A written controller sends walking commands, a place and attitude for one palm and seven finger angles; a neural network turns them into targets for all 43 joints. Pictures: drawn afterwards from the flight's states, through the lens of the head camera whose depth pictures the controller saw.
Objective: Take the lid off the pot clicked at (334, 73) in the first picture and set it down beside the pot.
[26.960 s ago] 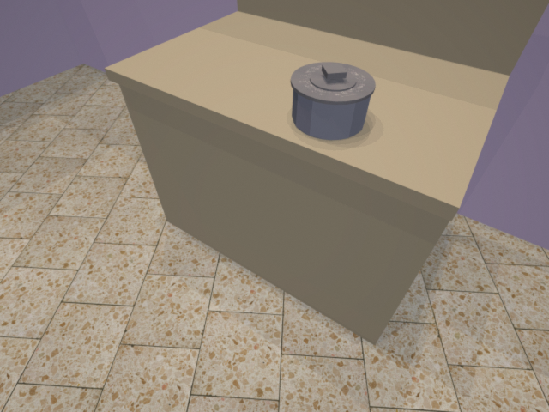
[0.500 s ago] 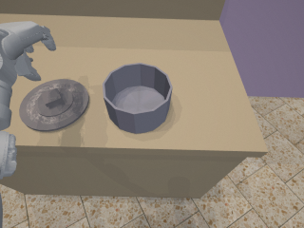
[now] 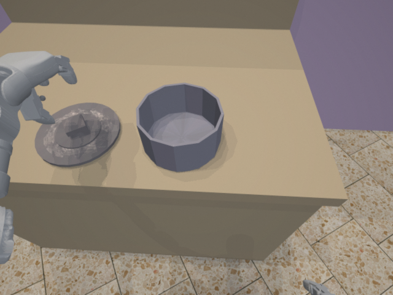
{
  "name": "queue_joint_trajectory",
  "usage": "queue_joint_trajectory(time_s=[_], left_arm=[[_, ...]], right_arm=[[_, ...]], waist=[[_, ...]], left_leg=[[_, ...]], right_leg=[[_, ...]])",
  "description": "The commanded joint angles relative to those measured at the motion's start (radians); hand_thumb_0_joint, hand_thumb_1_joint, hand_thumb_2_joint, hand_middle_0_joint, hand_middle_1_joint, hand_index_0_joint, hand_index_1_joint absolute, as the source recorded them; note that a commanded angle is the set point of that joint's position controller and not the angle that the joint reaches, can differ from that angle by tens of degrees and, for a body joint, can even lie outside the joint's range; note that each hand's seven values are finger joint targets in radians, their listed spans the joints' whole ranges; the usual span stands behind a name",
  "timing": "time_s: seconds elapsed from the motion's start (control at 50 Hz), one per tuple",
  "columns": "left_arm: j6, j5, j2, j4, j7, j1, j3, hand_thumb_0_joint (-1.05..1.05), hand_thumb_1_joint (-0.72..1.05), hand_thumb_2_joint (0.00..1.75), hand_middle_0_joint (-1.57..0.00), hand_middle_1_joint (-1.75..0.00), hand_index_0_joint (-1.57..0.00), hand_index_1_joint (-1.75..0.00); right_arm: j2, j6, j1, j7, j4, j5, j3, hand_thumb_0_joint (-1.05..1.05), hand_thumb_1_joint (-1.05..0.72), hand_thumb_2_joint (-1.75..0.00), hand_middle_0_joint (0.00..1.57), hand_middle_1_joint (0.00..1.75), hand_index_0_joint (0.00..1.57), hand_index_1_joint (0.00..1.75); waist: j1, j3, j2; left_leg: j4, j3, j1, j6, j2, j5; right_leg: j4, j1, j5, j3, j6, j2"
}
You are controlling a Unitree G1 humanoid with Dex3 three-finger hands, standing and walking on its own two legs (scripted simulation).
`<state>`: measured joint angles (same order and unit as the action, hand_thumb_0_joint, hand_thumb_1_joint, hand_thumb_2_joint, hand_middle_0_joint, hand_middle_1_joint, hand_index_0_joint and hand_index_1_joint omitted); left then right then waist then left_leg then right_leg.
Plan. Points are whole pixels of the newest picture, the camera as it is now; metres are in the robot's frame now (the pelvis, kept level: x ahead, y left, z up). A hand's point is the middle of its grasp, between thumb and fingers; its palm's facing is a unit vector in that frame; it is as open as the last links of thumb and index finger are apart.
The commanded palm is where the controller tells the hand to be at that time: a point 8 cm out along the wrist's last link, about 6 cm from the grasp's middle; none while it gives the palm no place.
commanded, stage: draw the hand back to the body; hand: left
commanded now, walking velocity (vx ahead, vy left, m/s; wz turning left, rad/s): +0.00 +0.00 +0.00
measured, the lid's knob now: (74, 125) +0.48 +0.30 +0.04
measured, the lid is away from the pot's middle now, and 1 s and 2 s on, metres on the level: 0.26 0.26 0.26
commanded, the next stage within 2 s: step back with the hand held close in 1.86 s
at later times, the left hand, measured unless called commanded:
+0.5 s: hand (59, 87) +0.39 +0.21 +0.23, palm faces +0.39 -0.89 -0.24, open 10.4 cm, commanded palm +0.33 +0.26 +0.24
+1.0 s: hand (51, 130) +0.31 +0.20 +0.23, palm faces +0.44 -0.86 -0.25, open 8.1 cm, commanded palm +0.25 +0.24 +0.23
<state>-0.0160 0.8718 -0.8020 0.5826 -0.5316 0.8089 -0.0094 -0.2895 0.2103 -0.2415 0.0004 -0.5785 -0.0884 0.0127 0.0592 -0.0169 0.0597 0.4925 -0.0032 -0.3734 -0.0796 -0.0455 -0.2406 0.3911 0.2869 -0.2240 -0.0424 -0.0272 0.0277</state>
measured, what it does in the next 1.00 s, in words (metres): shifts its weight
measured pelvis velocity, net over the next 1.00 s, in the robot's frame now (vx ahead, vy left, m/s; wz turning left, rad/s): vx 0.01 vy -0.06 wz -0.04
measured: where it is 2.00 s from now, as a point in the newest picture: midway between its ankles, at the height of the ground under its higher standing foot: outside the picture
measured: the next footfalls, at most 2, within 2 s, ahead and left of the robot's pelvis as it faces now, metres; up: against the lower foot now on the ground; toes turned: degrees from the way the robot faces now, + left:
none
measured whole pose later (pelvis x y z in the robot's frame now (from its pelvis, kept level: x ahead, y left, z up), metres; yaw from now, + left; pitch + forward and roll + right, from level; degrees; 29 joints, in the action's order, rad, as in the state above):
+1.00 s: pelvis +0.01 -0.06 +0.00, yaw -2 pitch -3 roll +0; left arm -0.10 -0.12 -0.40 -0.10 0.08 0.06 0.38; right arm -0.25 -0.05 -0.15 0.06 -0.65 -0.05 0.03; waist -0.03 0.03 0.07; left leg 0.45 -0.02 -0.13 0.01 0.03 -0.27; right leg 0.41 0.09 -0.27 -0.02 0.04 -0.04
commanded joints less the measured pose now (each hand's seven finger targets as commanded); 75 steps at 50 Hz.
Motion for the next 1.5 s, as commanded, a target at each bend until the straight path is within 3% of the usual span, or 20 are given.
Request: queue_joint_trajectory(time_s=[0.0, 0.06, 0.08, 0.1, 0.14, 0.18, 0.24, 0.28, 0.34, 0.38, 0.42, 0.46, 0.74, 0.86, 0.98, 1.14, 1.22, 1.3, 1.4, 1.48], left_arm=[[0.009, -0.033, -0.306, -0.175, 0.036, 0.294, 0.150, 0.00, -0.08, 0.79, -0.41, -0.74, -0.41, -0.74], [0.017, -0.035, -0.314, -0.394, 0.037, 0.383, 0.146, 0.00, -0.08, 0.79, -0.41, -0.74, -0.41, -0.74], [-0.076, -0.629, 0.002, -0.456, 0.235, 0.428, 0.266, 0.00, -0.08, 0.79, -0.41, -0.74, -0.41, -0.74], [-0.092, -0.667, 0.006, -0.352, 0.336, 0.245, 0.247, 0.00, -0.08, 0.79, -0.41, -0.74, -0.41, -0.74], [-0.104, -0.813, 0.059, -0.289, 0.456, 0.156, 0.267, 0.00, -0.08, 0.79, -0.41, -0.74, -0.41, -0.74], [-0.114, -0.869, 0.018, -0.381, 0.531, 0.208, 0.321, 0.00, -0.08, 0.79, -0.41, -0.74, -0.41, -0.74], [-0.149, -0.876, -0.101, -0.560, 0.606, 0.223, 0.466, 0.00, -0.01, 0.80, -0.40, -0.71, -0.40, -0.71], [-0.144, -0.899, -0.004, -0.532, 0.621, 0.081, 0.442, 0.00, 0.04, 0.80, -0.39, -0.68, -0.39, -0.68], [-0.137, -0.922, 0.055, -0.573, 0.625, -0.045, 0.435, 0.00, 0.12, 0.81, -0.37, -0.65, -0.37, -0.65], [-0.127, -0.937, 0.067, -0.589, 0.623, -0.111, 0.441, 0.00, 0.16, 0.82, -0.36, -0.63, -0.36, -0.63], [-0.130, -0.946, 0.013, -0.646, 0.628, -0.151, 0.496, 0.00, 0.21, 0.82, -0.35, -0.61, -0.35, -0.61], [-0.127, -0.951, 0.064, -0.679, 0.623, -0.163, 0.460, 0.00, 0.26, 0.83, -0.34, -0.59, -0.34, -0.59], [-0.140, -0.975, 0.078, -0.816, 0.640, -0.386, 0.514, 0.00, 0.61, 0.87, -0.26, -0.43, -0.26, -0.43], [-0.142, -0.989, 0.119, -0.857, 0.633, -0.456, 0.501, 0.00, 0.75, 0.88, -0.23, -0.37, -0.23, -0.37], [-0.155, -0.994, 0.154, -0.939, 0.633, -0.526, 0.497, 0.00, 0.90, 0.90, -0.20, -0.30, -0.20, -0.30], [-0.175, -0.995, 0.179, -1.038, 0.637, -0.640, 0.498, 0.00, 0.90, 0.90, -0.20, -0.30, -0.20, -0.30], [-0.174, -0.998, 0.194, -1.059, 0.636, -0.717, 0.497, 0.00, 0.90, 0.90, -0.20, -0.30, -0.20, -0.30], [-0.185, -0.995, 0.214, -1.154, 0.632, -0.783, 0.484, 0.00, 0.90, 0.90, -0.20, -0.30, -0.20, -0.30], [-0.179, -0.994, 0.230, -1.148, 0.634, -0.899, 0.493, 0.00, 0.90, 0.90, -0.20, -0.30, -0.20, -0.30], [-0.185, -0.990, 0.248, -1.227, 0.631, -0.956, 0.473, 0.00, 0.90, 0.90, -0.20, -0.30, -0.20, -0.30]], right_arm=[[-0.146, -0.037, 0.057, 0.002, 0.132, -0.002, -0.047, 0.00, -0.90, -0.90, 0.20, 0.30, 0.20, 0.30], [-0.142, -0.032, 0.090, -0.005, 0.150, 0.001, -0.056, 0.00, -0.90, -0.90, 0.20, 0.30, 0.20, 0.30], [-0.059, -0.114, -0.065, 0.021, 0.184, -0.002, -0.042, 0.00, -0.90, -0.90, 0.20, 0.30, 0.20, 0.30], [-0.088, -0.146, -0.015, 0.036, 0.158, 0.010, -0.023, 0.00, -0.90, -0.90, 0.20, 0.30, 0.20, 0.30], [-0.109, -0.183, 0.036, 0.063, 0.129, 0.011, -0.014, 0.00, -0.90, -0.90, 0.20, 0.30, 0.20, 0.30], [-0.120, -0.208, 0.049, 0.076, 0.100, 0.016, -0.010, 0.00, -0.90, -0.90, 0.20, 0.30, 0.20, 0.30], [-0.113, -0.251, 0.060, 0.077, 0.079, 0.041, -0.007, 0.00, -0.90, -0.90, 0.20, 0.30, 0.20, 0.30], [-0.097, -0.272, 0.070, 0.071, 0.071, 0.046, -0.009, 0.00, -0.90, -0.90, 0.20, 0.30, 0.20, 0.30], [-0.101, -0.290, 0.080, 0.057, 0.069, 0.047, -0.022, 0.00, -0.90, -0.90, 0.20, 0.30, 0.20, 0.30], [-0.101, -0.293, 0.089, 0.051, 0.071, 0.043, -0.025, 0.00, -0.90, -0.90, 0.20, 0.30, 0.20, 0.30], [-0.108, -0.294, 0.096, 0.051, 0.068, 0.043, -0.034, 0.00, -0.90, -0.90, 0.20, 0.30, 0.20, 0.30], [-0.100, -0.295, 0.112, 0.050, 0.074, 0.039, -0.032, 0.00, -0.90, -0.90, 0.20, 0.30, 0.20, 0.30], [-0.089, -0.309, 0.160, 0.059, 0.067, 0.041, -0.036, 0.00, -0.90, -0.90, 0.20, 0.30, 0.20, 0.30], [-0.075, -0.311, 0.194, 0.063, 0.079, 0.039, -0.030, 0.00, -0.90, -0.90, 0.20, 0.30, 0.20, 0.30], [-0.063, -0.325, 0.212, 0.065, 0.085, 0.047, -0.024, 0.00, -0.90, -0.90, 0.20, 0.30, 0.20, 0.30], [-0.054, -0.345, 0.233, 0.070, 0.087, 0.055, -0.024, 0.00, -0.90, -0.90, 0.20, 0.30, 0.20, 0.30], [-0.052, -0.349, 0.232, 0.067, 0.087, 0.056, -0.025, 0.00, -0.90, -0.90, 0.20, 0.30, 0.20, 0.30], [-0.047, -0.361, 0.243, 0.064, 0.096, 0.062, -0.023, 0.00, -0.90, -0.90, 0.20, 0.30, 0.20, 0.30], [-0.045, -0.363, 0.234, 0.061, 0.089, 0.066, -0.024, 0.00, -0.90, -0.90, 0.20, 0.30, 0.20, 0.30], [-0.043, -0.371, 0.243, 0.059, 0.100, 0.067, -0.026, 0.00, -0.90, -0.90, 0.20, 0.30, 0.20, 0.30]], waist=[[-0.016, -0.352, 0.026], [-0.017, -0.415, 0.080], [0.020, -0.365, 0.062], [-0.003, -0.304, 0.032], [-0.011, -0.209, -0.092], [-0.020, -0.219, -0.057], [-0.051, -0.314, 0.158], [-0.056, -0.281, 0.123], [-0.060, -0.250, 0.042], [-0.064, -0.232, 0.012], [-0.063, -0.235, -0.011], [-0.063, -0.228, 0.017], [-0.079, -0.210, -0.014], [-0.082, -0.140, -0.022], [-0.090, -0.147, -0.016], [-0.098, -0.123, 0.027], [-0.093, -0.087, -0.040], [-0.106, -0.101, 0.020], [-0.108, -0.055, -0.018], [-0.109, -0.045, 0.014]], left_leg=[[-0.010, 0.065, 0.297, 0.002, 0.013, 0.466], [-0.011, 0.080, 0.372, 0.002, 0.017, 0.500], [-0.031, 0.079, 0.554, 0.047, 0.099, 0.382], [-0.072, 0.133, 0.568, 0.051, 0.139, 0.286], [-0.126, 0.097, 0.423, 0.035, 0.124, 0.054], [-0.129, 0.069, 0.374, 0.035, 0.103, 0.068], [-0.100, 0.051, 0.434, 0.053, 0.088, 0.255], [-0.079, 0.037, 0.419, 0.058, 0.093, 0.365], [-0.059, 0.012, 0.392, 0.046, 0.096, 0.432], [-0.049, -0.001, 0.360, 0.040, 0.090, 0.413], [-0.040, -0.008, 0.348, 0.034, 0.089, 0.402], [-0.035, -0.020, 0.355, 0.031, 0.081, 0.395], [-0.032, -0.048, 0.365, 0.021, 0.052, 0.333], [-0.052, -0.047, 0.353, 0.026, 0.056, 0.246], [-0.067, -0.044, 0.375, 0.028, 0.056, 0.243], [-0.089, -0.038, 0.388, 0.032, 0.059, 0.206], [-0.100, -0.030, 0.368, 0.035, 0.065, 0.190], [-0.100, -0.028, 0.378, 0.037, 0.066, 0.205], [-0.107, -0.023, 0.350, 0.040, 0.071, 0.181], [-0.112, -0.018, 0.348, 0.042, 0.074, 0.139]], right_leg=[[-0.006, -0.034, 0.257, -0.032, 0.066, -0.070], [-0.009, -0.035, 0.253, -0.028, 0.067, -0.069], [-0.013, 0.035, 0.165, -0.041, 0.093, -0.062], [-0.023, 0.066, 0.052, -0.021, 0.095, -0.057], [-0.051, 0.011, 0.054, 0.003, 0.085, -0.046], [-0.044, -0.055, 0.106, 0.008, 0.081, -0.038], [-0.027, -0.127, 0.194, 0.011, 0.087, -0.033], [-0.010, -0.150, 0.256, 0.003, 0.082, -0.034], [-0.003, -0.170, 0.332, 0.003, 0.075, -0.038], [0.004, -0.186, 0.364, 0.004, 0.070, -0.032], [0.008, -0.212, 0.396, 0.006, 0.067, -0.023], [0.004, -0.195, 0.406, 0.011, 0.064, -0.025], [-0.002, -0.210, 0.466, 0.024, 0.048, -0.016], [-0.033, -0.174, 0.354, 0.023, 0.047, -0.017], [-0.046, -0.182, 0.331, 0.023, 0.050, -0.019], [-0.069, -0.166, 0.253, 0.024, 0.055, -0.023], [-0.074, -0.167, 0.229, 0.018, 0.053, -0.023], [-0.075, -0.174, 0.235, 0.020, 0.058, -0.021], [-0.084, -0.158, 0.197, 0.015, 0.058, -0.024], [-0.095, -0.144, 0.140, 0.018, 0.059, -0.022]])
